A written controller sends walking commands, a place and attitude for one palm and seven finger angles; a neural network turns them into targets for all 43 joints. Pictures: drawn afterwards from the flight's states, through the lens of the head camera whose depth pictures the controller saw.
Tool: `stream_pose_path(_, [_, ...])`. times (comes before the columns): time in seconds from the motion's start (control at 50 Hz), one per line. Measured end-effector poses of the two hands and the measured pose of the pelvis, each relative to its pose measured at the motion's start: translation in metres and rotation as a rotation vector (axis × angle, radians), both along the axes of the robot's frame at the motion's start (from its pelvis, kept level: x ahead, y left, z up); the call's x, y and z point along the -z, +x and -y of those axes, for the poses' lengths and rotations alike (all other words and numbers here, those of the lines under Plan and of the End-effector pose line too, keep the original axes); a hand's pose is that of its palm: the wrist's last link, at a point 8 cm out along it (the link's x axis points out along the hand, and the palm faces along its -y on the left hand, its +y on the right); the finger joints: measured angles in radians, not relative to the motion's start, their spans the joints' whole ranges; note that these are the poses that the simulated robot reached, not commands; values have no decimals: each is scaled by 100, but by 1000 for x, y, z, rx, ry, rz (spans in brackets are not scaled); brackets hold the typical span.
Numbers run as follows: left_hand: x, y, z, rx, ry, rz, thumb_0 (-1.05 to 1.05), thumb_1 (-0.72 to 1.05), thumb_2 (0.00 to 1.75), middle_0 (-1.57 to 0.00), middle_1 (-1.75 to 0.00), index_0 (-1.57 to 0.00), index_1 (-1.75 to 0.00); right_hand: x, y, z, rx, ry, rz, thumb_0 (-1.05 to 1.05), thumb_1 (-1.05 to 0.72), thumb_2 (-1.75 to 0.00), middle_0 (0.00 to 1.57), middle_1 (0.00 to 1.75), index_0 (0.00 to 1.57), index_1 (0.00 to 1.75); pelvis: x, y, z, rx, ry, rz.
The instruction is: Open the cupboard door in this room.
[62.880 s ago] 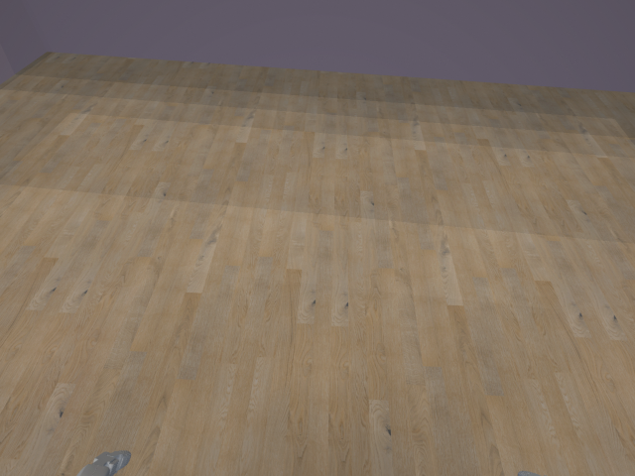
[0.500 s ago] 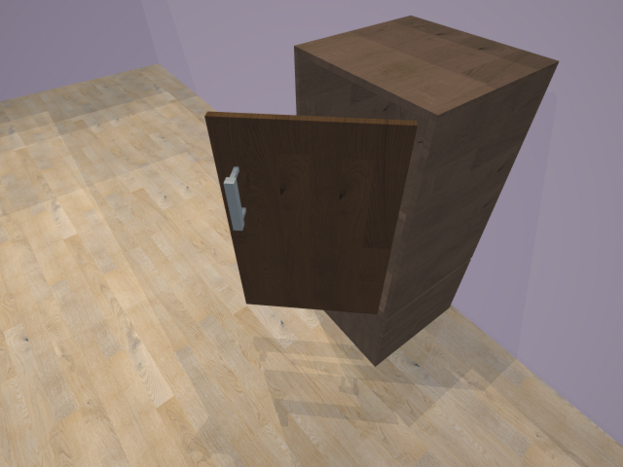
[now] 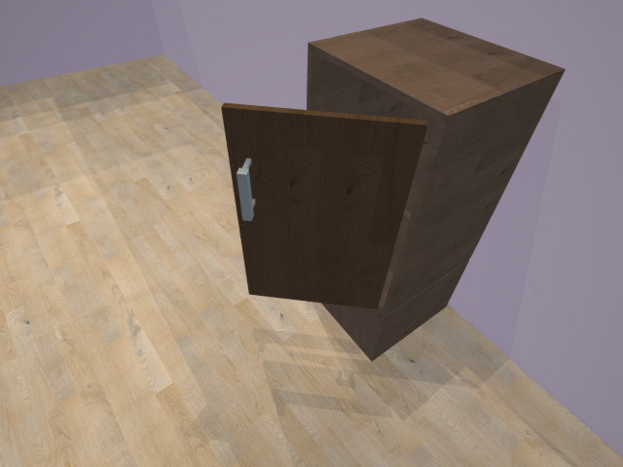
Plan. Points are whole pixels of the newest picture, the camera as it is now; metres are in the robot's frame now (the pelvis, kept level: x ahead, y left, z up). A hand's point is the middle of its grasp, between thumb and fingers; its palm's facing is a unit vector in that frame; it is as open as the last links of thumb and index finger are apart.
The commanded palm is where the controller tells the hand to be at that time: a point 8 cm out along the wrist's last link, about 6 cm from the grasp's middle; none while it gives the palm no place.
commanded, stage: shuffle to correct the standing spot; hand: left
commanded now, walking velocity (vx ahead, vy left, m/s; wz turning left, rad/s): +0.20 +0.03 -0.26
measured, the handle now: (247, 189) +0.65 +0.18 -0.03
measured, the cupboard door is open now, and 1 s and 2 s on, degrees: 47 47 47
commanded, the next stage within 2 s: come to a stop and stand still in 0.34 s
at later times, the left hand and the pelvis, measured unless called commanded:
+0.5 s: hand out of the picture +0.02 +0.18 -0.19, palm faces +0.08 -0.99 -0.15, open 7.4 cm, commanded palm none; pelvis +0.09 +0.03 -0.01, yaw -1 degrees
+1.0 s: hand (190, 455) +0.18 +0.20 -0.17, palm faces -0.08 -0.97 -0.24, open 7.4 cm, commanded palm none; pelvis +0.08 +0.01 -0.01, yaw -6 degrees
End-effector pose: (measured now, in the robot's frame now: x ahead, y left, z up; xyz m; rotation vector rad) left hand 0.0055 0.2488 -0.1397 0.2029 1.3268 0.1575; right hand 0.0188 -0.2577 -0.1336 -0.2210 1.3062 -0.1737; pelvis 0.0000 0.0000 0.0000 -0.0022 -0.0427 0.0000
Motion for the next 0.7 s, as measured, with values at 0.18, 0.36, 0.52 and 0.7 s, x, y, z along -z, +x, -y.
stream_pose_path(0.18, [16,-27,17,-25,-84,-131,1,91,90,-20,-30,-20,-30,13,-21,-36,77,51,-64,1,-91,-90,20,30,20,30,7,20,-12,39,2,3])
stream_pose_path(0.36, [13,0,25,-48,-74,-125,1,91,90,-19,-30,-20,-30,24,-7,-54,116,109,-116,1,-91,-90,20,30,20,30,11,54,-10,43,1,-23])
stream_pose_path(0.52, [22,14,17,-107,-99,-158,0,91,90,-20,-30,-20,-30,17,80,-58,55,46,-11,1,-92,-90,20,30,20,30,14,90,-31,30,-14,-21])
stream_pose_path(0.7, [22,83,-7,-26,-89,-138,1,91,90,-19,-30,-19,-30,-2,125,-73,88,-5,100,0,-94,-90,20,30,20,30,5,110,-47,75,-6,-10])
